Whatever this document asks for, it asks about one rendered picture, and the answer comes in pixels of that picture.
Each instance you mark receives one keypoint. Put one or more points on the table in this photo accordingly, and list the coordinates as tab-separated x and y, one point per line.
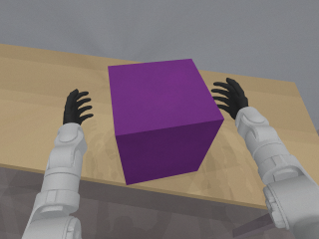
35	84

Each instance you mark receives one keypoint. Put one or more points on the robot right hand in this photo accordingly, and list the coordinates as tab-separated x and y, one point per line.
236	97

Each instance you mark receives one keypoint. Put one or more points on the left robot forearm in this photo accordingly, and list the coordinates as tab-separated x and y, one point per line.
59	195

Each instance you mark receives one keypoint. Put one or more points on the robot left hand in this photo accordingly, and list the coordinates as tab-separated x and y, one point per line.
72	112

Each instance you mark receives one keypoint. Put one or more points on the left robot upper arm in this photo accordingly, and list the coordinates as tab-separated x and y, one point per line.
64	227

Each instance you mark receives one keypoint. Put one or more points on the right robot upper arm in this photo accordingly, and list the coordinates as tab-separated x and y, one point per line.
293	204

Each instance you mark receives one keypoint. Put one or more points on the right robot forearm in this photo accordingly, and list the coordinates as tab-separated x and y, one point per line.
272	158

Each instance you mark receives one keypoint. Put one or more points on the carton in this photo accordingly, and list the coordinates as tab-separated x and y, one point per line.
165	118

